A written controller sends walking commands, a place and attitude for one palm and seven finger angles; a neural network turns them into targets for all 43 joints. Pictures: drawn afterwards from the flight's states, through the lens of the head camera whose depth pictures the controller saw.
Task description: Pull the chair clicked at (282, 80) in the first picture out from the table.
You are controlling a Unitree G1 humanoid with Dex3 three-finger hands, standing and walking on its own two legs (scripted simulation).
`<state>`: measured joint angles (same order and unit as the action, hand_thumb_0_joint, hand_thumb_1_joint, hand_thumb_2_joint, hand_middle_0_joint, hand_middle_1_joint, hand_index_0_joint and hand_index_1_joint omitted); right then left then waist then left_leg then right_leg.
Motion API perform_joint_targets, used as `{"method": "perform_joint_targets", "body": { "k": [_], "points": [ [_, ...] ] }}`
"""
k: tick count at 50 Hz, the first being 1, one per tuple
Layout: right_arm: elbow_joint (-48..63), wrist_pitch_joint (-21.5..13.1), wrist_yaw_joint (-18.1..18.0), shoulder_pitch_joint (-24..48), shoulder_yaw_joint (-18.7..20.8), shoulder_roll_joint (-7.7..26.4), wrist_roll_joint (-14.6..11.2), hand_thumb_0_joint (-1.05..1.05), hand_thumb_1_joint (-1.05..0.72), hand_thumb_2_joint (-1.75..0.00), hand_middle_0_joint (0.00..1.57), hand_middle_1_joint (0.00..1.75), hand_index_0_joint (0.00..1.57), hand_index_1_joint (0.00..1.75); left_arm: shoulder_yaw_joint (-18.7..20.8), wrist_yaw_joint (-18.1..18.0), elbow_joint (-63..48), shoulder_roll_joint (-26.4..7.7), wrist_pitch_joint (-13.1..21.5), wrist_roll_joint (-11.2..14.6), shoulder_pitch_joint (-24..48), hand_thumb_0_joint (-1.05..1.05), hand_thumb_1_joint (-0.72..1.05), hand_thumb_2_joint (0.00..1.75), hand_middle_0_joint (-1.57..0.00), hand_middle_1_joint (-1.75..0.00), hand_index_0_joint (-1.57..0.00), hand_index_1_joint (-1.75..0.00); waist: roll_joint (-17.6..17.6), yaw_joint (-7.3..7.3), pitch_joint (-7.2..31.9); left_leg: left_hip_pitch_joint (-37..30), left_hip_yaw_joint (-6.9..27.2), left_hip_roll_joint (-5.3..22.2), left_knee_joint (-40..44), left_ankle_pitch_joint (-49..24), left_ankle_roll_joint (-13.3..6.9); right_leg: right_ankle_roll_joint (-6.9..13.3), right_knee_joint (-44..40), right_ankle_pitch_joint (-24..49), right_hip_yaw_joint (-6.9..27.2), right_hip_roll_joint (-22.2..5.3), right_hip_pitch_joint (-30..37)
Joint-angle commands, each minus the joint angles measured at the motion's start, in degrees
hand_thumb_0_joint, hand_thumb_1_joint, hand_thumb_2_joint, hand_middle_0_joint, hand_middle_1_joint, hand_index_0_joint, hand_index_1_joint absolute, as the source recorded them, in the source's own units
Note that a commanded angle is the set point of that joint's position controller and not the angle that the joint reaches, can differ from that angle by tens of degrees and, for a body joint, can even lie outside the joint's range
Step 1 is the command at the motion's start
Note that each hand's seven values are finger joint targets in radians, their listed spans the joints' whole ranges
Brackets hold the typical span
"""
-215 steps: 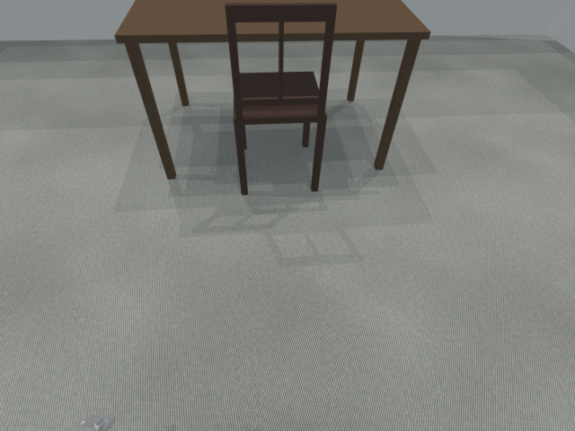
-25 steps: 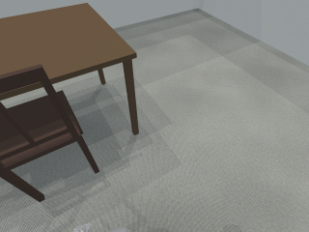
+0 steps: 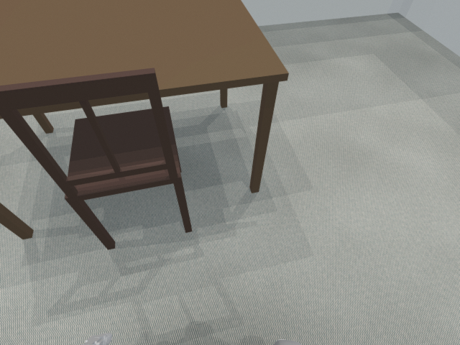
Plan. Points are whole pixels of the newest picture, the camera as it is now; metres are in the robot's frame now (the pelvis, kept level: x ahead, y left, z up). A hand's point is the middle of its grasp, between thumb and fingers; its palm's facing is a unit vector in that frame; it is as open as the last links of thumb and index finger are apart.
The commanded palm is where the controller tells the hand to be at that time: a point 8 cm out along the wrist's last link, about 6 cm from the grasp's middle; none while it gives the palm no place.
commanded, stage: turn to face it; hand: left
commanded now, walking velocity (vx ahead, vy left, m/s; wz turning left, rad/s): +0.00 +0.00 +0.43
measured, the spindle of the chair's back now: (102, 139) +0.63 +0.39 -0.10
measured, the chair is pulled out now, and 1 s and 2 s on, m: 0.00 0.00 0.00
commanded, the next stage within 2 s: take the last steps up to it in 0.28 s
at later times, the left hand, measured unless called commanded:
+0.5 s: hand out of the picture -0.06 +0.18 -0.18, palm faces +0.29 -0.93 -0.22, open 7.4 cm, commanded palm none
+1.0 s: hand out of the picture +0.09 +0.18 -0.17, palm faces +0.27 -0.94 -0.20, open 7.4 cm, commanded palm none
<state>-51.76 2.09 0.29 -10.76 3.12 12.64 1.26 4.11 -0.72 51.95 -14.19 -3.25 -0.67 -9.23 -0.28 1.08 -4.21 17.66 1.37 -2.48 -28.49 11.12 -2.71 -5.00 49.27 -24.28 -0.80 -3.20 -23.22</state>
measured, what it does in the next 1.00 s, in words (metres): steps on the spot, turning left: right foot, then left foot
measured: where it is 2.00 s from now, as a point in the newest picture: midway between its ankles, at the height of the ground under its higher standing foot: (219, 336)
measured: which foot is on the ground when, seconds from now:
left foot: down 0.00-0.10, up 0.12-0.48, down 0.50-0.96, up 0.98-1.00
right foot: up 0.00-0.08, down 0.10-0.50, up 0.52-0.92, down 0.94-1.00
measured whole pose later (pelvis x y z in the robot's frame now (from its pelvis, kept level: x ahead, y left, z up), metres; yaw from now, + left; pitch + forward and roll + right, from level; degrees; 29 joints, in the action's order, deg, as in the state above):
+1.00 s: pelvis +0.07 -0.01 -0.01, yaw +15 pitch -1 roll +1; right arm -65.8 -0.9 -0.7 -23.8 1.4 8.7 0.7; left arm 2.3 1.3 58.3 -9.0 3.1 -1.3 -11.1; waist -2.0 1.2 -3.5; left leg 8.5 -1.0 0.8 -44.5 28.0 -2.0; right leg 2.7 35.3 -14.1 -7.5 -2.3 -19.1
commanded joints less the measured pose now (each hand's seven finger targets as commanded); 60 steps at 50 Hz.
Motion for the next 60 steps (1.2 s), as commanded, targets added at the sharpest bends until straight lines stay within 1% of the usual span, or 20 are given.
{"method": "perform_joint_targets", "body": {
  "k": [1,3,5,8,10,19,23,24,25,26,28,32,40,45,46,48,49,52,54,60],
  "points": [
    [3.9,-0.4,-0.3,0.5,3.7,11.9,0.1,0.00,-0.90,-0.90,0.20,0.30,0.20,0.30,0.6,-0.8,-4.7,-3.7,2.0,0.5,-3.5,0.00,0.90,0.90,-0.20,-0.30,-0.20,-0.30,-7.8,-0.39,8.6,-5.7,17.5,13.7,5.1,-17.8,-6.8,1.1,-11.7,2.5,-0.6,2.1,5.8],
    [4.2,-0.4,-0.1,1.6,3.4,10.1,-0.5,0.00,-0.90,-0.90,0.20,0.30,0.20,0.30,0.9,-1.2,-4.0,-5.0,2.8,0.4,-7.3,0.00,0.90,0.90,-0.20,-0.30,-0.20,-0.30,-4.4,-2.59,9.2,1.1,15.4,10.2,0.0,-11.6,-3.1,1.9,-26.5,11.9,0.3,0.2,16.4],
    [6.1,-0.4,0.4,0.3,2.6,4.9,-0.9,0.00,-0.90,-0.90,0.20,0.30,0.20,0.30,2.0,-1.5,-5.2,-13.5,3.6,-1.0,-6.9,0.00,0.90,0.90,-0.20,-0.30,-0.20,-0.30,16.8,-2.32,7.5,15.4,1.2,-2.5,-23.2,20.8,4.4,12.2,-34.8,21.8,22.0,-24.1,19.3],
    [2.8,1.3,0.7,0.7,3.3,6.8,0.0,0.00,-0.90,-0.90,0.20,0.30,0.20,0.30,0.9,-1.5,-6.3,-8.0,3.5,-0.4,0.1,0.00,0.90,0.90,-0.20,-0.30,-0.20,-0.30,8.3,0.32,1.5,13.4,3.1,2.3,-41.3,13.9,4.3,13.0,-33.2,19.5,11.0,-16.4,8.3],
    [1.5,1.4,1.1,-1.0,2.8,5.7,-0.1,0.00,-0.90,-0.90,0.20,0.30,0.20,0.30,0.5,-1.5,-6.2,-6.3,3.8,-0.5,0.6,0.00,0.90,0.90,-0.20,-0.30,-0.20,-0.30,9.0,0.91,1.4,13.0,1.2,3.0,-41.2,10.5,5.1,11.9,-32.2,22.1,5.0,-13.9,9.2],
    [1.3,0.5,0.4,4.8,0.7,3.2,-0.8,0.00,-0.90,-0.90,0.20,0.30,0.20,0.30,1.4,-1.2,-0.8,-10.1,3.5,-1.2,-8.5,0.00,0.90,0.90,-0.20,-0.30,-0.20,-0.30,11.8,-4.20,5.7,4.4,-4.3,2.5,-15.0,16.8,5.3,14.2,-28.0,36.0,2.8,-15.7,19.2],
    [-2.1,-1.2,0.1,-3.3,0.0,4.0,-0.3,0.00,-0.90,-0.90,0.20,0.30,0.20,0.30,1.0,-0.5,1.3,-9.0,3.1,-0.4,-6.5,0.00,0.90,0.90,-0.20,-0.30,-0.20,-0.30,9.8,-0.41,7.5,-11.8,-6.2,2.3,5.6,6.1,3.5,8.6,-25.2,11.2,-0.4,-12.2,10.9],
    [-2.7,-1.8,-0.1,-5.3,0.7,7.5,0.0,0.00,-0.90,-0.90,0.20,0.30,0.20,0.30,0.4,-0.1,0.7,-6.4,2.8,0.1,-6.6,0.00,0.90,0.90,-0.20,-0.30,-0.20,-0.30,-0.3,0.51,7.1,-18.6,1.6,8.3,10.2,8.6,1.2,6.0,-18.5,0.9,-3.4,-8.4,1.8],
    [-2.7,-1.7,-0.2,-8.2,1.9,13.2,0.6,0.00,-0.90,-0.90,0.20,0.30,0.20,0.30,-0.4,0.6,-1.1,-2.7,2.7,-0.2,-5.5,0.00,0.90,0.90,-0.20,-0.30,-0.20,-0.30,-15.5,2.27,4.8,-21.2,18.3,20.7,15.4,16.0,-4.1,3.2,-5.4,-7.6,-9.0,-1.4,-10.5],
    [-2.8,-1.6,-0.4,-9.7,2.0,14.4,0.6,0.00,-0.90,-0.90,0.20,0.30,0.20,0.30,-0.7,0.8,-2.9,-3.0,2.9,-0.8,-1.1,0.00,0.90,0.90,-0.20,-0.30,-0.20,-0.30,-15.5,3.99,0.9,-15.4,24.9,24.8,19.6,22.7,-8.9,3.9,2.2,-9.7,-5.7,-1.2,-14.5],
    [-3.5,-2.3,-1.4,-7.1,0.7,9.7,0.4,0.00,-0.90,-0.90,0.20,0.30,0.20,0.30,-0.3,1.3,-1.1,-3.6,3.0,-1.0,0.8,0.00,0.90,0.90,-0.20,-0.30,-0.20,-0.30,-13.3,2.14,-4.8,-9.8,20.2,20.3,21.5,23.7,-8.6,4.7,9.9,-2.0,-0.7,-2.5,-15.7],
    [-4.1,-4.3,-1.7,-6.3,-0.2,6.5,-0.3,0.00,-0.90,-0.90,0.20,0.30,0.20,0.30,-1.1,2.0,3.5,-2.1,3.7,-0.8,-5.7,0.00,0.90,0.90,-0.20,-0.30,-0.20,-0.30,-7.6,-0.75,-1.3,-12.0,9.0,15.3,19.4,4.6,-7.4,3.7,9.0,6.2,-1.9,-2.6,-10.9],
    [-8.5,-5.1,-1.9,-13.2,0.3,5.8,0.0,0.00,-0.90,-0.90,0.20,0.30,0.20,0.30,-1.4,2.0,2.0,-0.4,4.1,-0.5,1.1,0.00,0.90,0.90,-0.20,-0.30,-0.20,-0.30,-5.8,1.39,-3.9,-14.3,8.6,17.6,18.4,-2.7,-9.1,3.6,-5.1,6.0,-3.1,-2.7,-8.7],
    [-10.0,-4.9,-1.9,-11.9,0.3,5.1,0.2,0.00,-0.90,-0.90,0.20,0.30,0.20,0.30,-0.4,2.0,4.4,-0.2,5.2,-0.5,-5.8,0.00,0.90,0.90,-0.20,-0.30,-0.20,-0.30,-2.4,-2.38,-1.5,-6.2,5.3,14.7,9.1,-1.6,-5.9,5.3,-18.8,11.0,-5.9,1.0,10.6],
    [-10.2,-5.1,-1.7,-11.8,0.0,4.2,-0.1,0.00,-0.90,-0.90,0.20,0.30,0.20,0.30,0.1,1.7,6.5,-1.7,5.7,-0.7,-12.1,0.00,0.90,0.90,-0.20,-0.30,-0.20,-0.30,0.9,-5.27,1.2,-1.8,2.1,11.3,0.4,-1.2,-4.0,6.4,-22.4,11.1,-3.2,-0.3,20.2],
    [-7.5,-5.7,-1.0,-12.1,-0.6,1.2,-0.8,0.00,-0.90,-0.90,0.20,0.30,0.20,0.30,1.9,0.7,9.5,-10.5,6.6,-0.4,-24.2,0.00,0.90,0.90,-0.20,-0.30,-0.20,-0.30,18.2,-8.28,9.2,15.7,-5.2,1.8,-30.4,22.8,-0.5,16.2,-36.4,1.4,29.1,-21.7,34.2],
    [-7.2,-5.3,-0.7,-8.3,0.0,2.7,-0.7,0.00,-0.90,-0.90,0.20,0.30,0.20,0.30,1.7,0.5,9.3,-9.5,6.5,0.1,-21.8,0.00,0.90,0.90,-0.20,-0.30,-0.20,-0.30,15.3,-8.25,6.4,17.1,-0.6,4.1,-38.3,20.3,-1.0,17.3,-40.0,-7.1,30.9,-21.6,27.3],
    [-7.7,-4.2,0.1,-7.4,0.4,0.3,0.0,0.00,-0.90,-0.90,0.20,0.30,0.20,0.30,-0.1,-0.3,6.1,-2.0,6.8,-0.4,-10.1,0.00,0.90,0.90,-0.20,-0.30,-0.20,-0.30,2.7,-2.24,-1.7,15.4,0.0,8.8,-39.5,7.6,0.0,15.0,-41.5,-2.3,15.5,-16.4,11.5],
    [-8.8,-3.5,0.2,-10.4,0.1,-1.7,0.3,0.00,-0.90,-0.90,0.20,0.30,0.20,0.30,-0.6,-0.3,6.3,0.0,7.6,-0.5,-9.5,0.00,0.90,0.90,-0.20,-0.30,-0.20,-0.30,3.8,-0.14,-0.7,12.8,-1.7,9.0,-35.7,4.3,1.4,13.9,-41.0,9.5,7.1,-13.3,10.3],
    [-6.3,-3.4,0.8,-5.3,0.0,-1.6,0.0,0.00,-0.90,-0.90,0.20,0.30,0.20,0.30,-0.9,-0.1,8.3,-1.7,8.2,-0.5,-12.3,0.00,0.90,0.90,-0.20,-0.30,-0.20,-0.30,5.3,-0.85,0.6,13.8,-4.7,8.5,-21.9,1.6,2.8,15.2,-39.5,23.9,2.0,-11.7,16.0]
  ]
}}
